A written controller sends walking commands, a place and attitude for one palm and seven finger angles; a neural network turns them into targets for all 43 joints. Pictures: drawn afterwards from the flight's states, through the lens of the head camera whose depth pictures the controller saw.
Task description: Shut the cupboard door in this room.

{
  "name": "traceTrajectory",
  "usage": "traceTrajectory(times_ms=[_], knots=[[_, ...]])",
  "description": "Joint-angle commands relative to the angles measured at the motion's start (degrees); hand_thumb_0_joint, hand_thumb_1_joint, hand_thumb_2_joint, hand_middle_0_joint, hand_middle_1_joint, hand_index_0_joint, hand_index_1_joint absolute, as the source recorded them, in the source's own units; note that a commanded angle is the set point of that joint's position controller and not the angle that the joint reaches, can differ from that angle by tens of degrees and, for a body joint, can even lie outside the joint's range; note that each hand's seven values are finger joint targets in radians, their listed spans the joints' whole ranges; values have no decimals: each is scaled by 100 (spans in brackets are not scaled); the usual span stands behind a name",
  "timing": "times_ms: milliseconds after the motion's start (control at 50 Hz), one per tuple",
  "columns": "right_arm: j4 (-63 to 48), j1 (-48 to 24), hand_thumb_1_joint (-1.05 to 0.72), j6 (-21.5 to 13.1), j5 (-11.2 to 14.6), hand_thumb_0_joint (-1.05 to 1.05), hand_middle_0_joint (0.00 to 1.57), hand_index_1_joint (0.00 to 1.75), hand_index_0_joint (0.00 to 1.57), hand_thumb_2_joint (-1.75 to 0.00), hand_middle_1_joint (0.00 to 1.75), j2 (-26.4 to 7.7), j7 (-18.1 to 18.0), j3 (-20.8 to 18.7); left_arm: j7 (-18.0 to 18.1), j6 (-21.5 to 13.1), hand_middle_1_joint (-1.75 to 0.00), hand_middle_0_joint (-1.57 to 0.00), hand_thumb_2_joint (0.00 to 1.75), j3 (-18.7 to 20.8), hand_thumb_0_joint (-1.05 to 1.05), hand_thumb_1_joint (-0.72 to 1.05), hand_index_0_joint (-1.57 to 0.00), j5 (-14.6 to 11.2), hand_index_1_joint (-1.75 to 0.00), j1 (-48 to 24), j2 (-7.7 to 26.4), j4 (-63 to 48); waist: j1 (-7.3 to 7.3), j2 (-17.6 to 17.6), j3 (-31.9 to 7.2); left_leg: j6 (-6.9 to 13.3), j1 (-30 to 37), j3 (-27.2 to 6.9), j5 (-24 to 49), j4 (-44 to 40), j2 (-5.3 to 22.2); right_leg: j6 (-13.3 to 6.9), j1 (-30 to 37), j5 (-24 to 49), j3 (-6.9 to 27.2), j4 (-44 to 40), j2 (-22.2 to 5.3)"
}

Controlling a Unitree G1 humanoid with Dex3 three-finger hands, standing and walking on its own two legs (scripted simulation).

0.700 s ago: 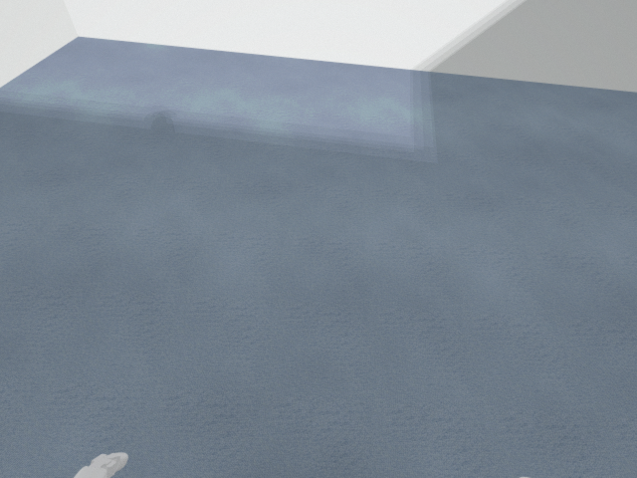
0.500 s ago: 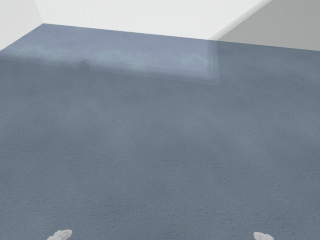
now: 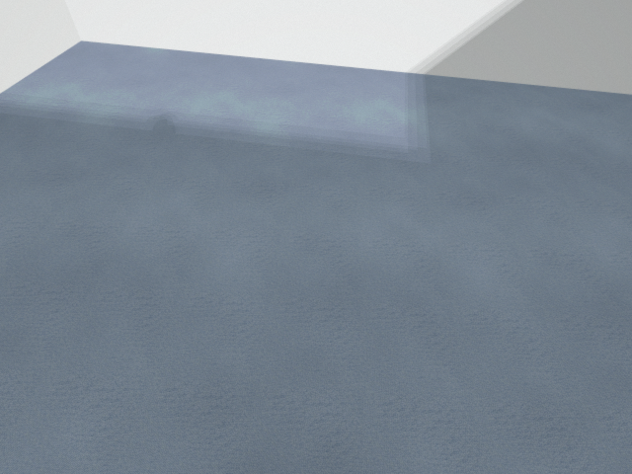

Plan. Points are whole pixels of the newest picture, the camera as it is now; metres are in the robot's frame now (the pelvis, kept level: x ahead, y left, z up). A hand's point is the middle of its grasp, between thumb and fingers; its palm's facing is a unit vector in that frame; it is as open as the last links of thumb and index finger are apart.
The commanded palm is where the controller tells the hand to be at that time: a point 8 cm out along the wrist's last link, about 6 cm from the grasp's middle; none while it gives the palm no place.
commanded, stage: stand and wait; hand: left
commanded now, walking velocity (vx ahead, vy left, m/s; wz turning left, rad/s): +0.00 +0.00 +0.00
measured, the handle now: out of the picture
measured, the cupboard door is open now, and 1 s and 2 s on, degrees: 82 82 82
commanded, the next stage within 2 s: turn or walk to find it in 0.20 s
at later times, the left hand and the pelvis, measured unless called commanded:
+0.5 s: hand out of the picture +0.05 +0.22 -0.17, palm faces +0.04 -0.96 -0.28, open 7.3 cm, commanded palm none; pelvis -0.01 +0.00 -0.01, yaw +4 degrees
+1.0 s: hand out of the picture +0.01 +0.19 -0.16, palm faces +0.26 -0.92 -0.30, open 7.3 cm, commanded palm none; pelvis -0.04 -0.03 -0.01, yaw +15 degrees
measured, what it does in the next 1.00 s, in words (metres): steps on the spot, turning left: right foot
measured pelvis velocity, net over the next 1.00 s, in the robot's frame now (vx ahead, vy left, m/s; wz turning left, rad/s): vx -0.04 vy -0.03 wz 0.27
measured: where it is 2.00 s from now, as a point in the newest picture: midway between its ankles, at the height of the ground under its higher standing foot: outside the picture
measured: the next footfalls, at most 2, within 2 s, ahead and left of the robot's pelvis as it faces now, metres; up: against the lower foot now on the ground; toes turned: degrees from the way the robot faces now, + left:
right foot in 0.94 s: +0.00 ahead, -0.13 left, +0.00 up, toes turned +14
left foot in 1.40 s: -0.09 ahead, +0.09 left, +0.00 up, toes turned +31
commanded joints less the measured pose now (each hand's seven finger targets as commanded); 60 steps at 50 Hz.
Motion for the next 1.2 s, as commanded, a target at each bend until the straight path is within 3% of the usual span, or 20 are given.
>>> traceTrajectory(times_ms=[0, 220, 300, 380, 460, 500, 540, 560, 580, 600, 700, 800, 880, 900, 920, 940, 960, 980, 1040, 1180], knots=[[-378, -404, -90, -178, 32, 0, 20, 30, 20, -90, 30, -1184, -95, -213, 77, -144, -30, -20, 90, 245, 0, 90, -20, 23, -30, -316, 1130, -403, 17, 62, -316, 181, -29, -572, 467, -474, 694, -224, 26, 351, 557, -431, -609], [-330, -352, -90, -152, 21, 0, 20, 30, 20, -90, 30, -1174, -73, -215, 77, -132, -30, -20, 90, 266, 0, 90, -20, 32, -30, -349, 1142, -390, 20, 64, -117, 164, -225, -638, 268, -500, 669, -211, -118, -11, 555, -468, -616], [-389, -117, -90, -30, 3, 0, 20, 30, 20, -90, 30, -662, -43, -137, 128, 6, -30, -20, 90, 218, 0, 90, -20, 33, -30, -71, 689, -408, 38, 55, -116, 126, -597, -651, 325, -217, 630, -114, -162, -117, 444, -215, -687], [-545, 108, -90, 90, -7, 0, 20, 30, 20, -90, 30, -409, -27, -131, 176, 95, -30, -20, 90, 244, 0, 90, -20, 42, -30, 154, 598, -560, 49, -210, -215, 57, -955, -563, 466, 342, 448, -182, -166, 53, 501, -90, -958], [-704, 354, -90, 173, 8, 0, 20, 30, 20, -90, 30, -300, -25, -234, 214, 112, -30, -20, 90, 337, 0, 90, -20, 63, -30, 164, 734, -829, -12, -751, -419, -19, -929, -241, 99, 1330, 220, -578, -406, 295, 727, -164, -1569], [-746, 516, -90, 186, 15, 0, 20, 30, 20, -90, 30, -228, -19, -273, 236, 121, -30, -20, 90, 359, 0, 90, -20, 80, -30, 48, 675, -964, -105, -696, -343, -19, -793, -195, -94, 1342, 259, -623, -696, 397, 565, 69, -1633], [-777, 680, -90, 170, -5, 0, 20, 30, 20, -90, 30, -274, 4, -308, 229, 156, -30, -20, 90, 356, 0, 90, -20, 81, -30, -36, 506, -1099, -190, -136, -276, 130, -625, -721, 378, 706, 510, -309, -1106, -173, 41, 706, -1154], [-824, 739, -90, 144, -48, 0, 20, 30, 20, -90, 30, -465, 9, -356, 218, 186, -30, -20, 90, 343, 0, 90, -20, 61, -30, -74, 279, -1167, -237, 822, -133, 414, -802, -1792, 515, 11, 976, 10, -1326, -835, -422, 1583, -476], [-868, 842, -90, 111, -58, 0, 20, 30, 20, -90, 30, -679, -19, -415, 221, 177, -30, -20, 90, 316, 0, 90, -20, 50, -30, -143, 153, -1262, -269, 1596, -23, 865, -808, -2904, 814, -713, 1550, 162, -1613, -1744, -485, 2621, 11], [-870, 883, -90, 97, -36, 0, 20, 30, 20, -90, 30, -680, -79, -444, 241, 183, -30, -20, 90, 346, 0, 90, -20, 69, -30, -75, 165, -1257, -238, 1453, -136, 1109, -576, -3141, 1140, -824, 1657, 115, -1806, -2026, -37, 3362, -72], [-1018, 710, -90, 88, -30, 0, 20, 30, 20, -90, 30, -400, -173, -470, 179, 147, -30, -20, 90, 388, 0, 90, -20, 40, -30, 165, -120, -1149, -98, 891, -612, 1034, -29, -2282, 1502, -337, 1099, 208, -1916, -1496, 78, 3512, -113], [-987, 994, -90, 150, -61, 0, 20, 30, 20, -90, 30, -358, -182, -548, 195, 134, -30, -20, 90, 372, 0, 90, -20, -14, -30, 56, -333, -1285, -245, 998, -720, 1081, 181, -2639, 1976, -226, 1082, 226, -1486, -1658, 57, 2248, 79], [-1141, 689, -90, 215, -33, 0, 20, 30, 20, -90, 30, -337, -108, -604, 222, 103, -30, -20, 90, 440, 0, 90, -20, -26, -30, 740, -230, -1150, 65, 884, -703, 607, -810, -2368, 1059, 12, 590, 181, 16, -480, -141, 314, 208], [-1200, 625, -90, 234, 3, 0, 20, 30, 20, -90, 30, -183, -78, -595, 242, 77, -30, -20, 90, 499, 0, 90, -20, -2, -30, 952, -37, -1112, 157, 523, -674, 339, -1556, -2087, 208, 258, 337, 92, 790, -202, 53, -254, -123], [-1300, 681, -90, 249, 36, 0, 20, 30, 20, -90, 30, 141, -48, -559, 280, 33, -30, -20, 90, 599, 0, 90, -20, 89, -30, 1017, 422, -1147, 201, -760, -581, -47, -2671, -1208, -1057, 1468, -225, -322, 1350, -964, 1327, -856, -1434], [-1421, 487, -90, 236, -28, 0, 20, 30, 20, -90, 30, 168, -73, -579, 289, 40, -30, -20, 90, 611, 0, 90, -20, 115, -30, 761, 701, -1296, 258, -1626, -128, -262, -3087, -482, -1857, 2886, -549, -842, 471, -667, 2463, -1131, -2560], [-1405, 451, -90, 245, -74, 0, 20, 30, 20, -90, 30, -32, -39, -631, 297, 43, -30, -20, 90, 554, 0, 90, -20, 86, -30, 489, 546, -1415, 117, -922, -17, -181, -2703, -696, -1673, 3661, -233, -946, -321, -442, 1921, -1043, -2468], [-1308, 535, -90, 314, -68, 0, 20, 30, 20, -90, 30, 21, -15, -637, 325, -16, -30, -20, 90, 562, 0, 90, -20, 75, -30, 224, 282, -1452, -43, -1226, 93, -162, -2618, -713, -1459, 3932, -112, -833, -548, -265, 1683, -1080, -2144], [-1036, 795, -90, 348, -37, 0, 20, 30, 20, -90, 30, 165, 52, -590, 244, -79, -30, -20, 90, 418, 0, 90, -20, 66, -30, 169, 19, -1439, -211, -776, 356, -298, -2517, -293, -700, 4640, -37, -711, -488, 963, 507, -646, -1462], [-1179, 121, -90, 362, -16, 0, 20, 30, 20, -90, 30, 226, 37, -482, 257, -88, -30, -20, 90, 457, 0, 90, -20, 115, -30, 1064, 120, -1185, 156, -832, 126, -447, -2503, 13, -1031, 3849, 154, -894, 433, 2208, 252, -305, -1683]])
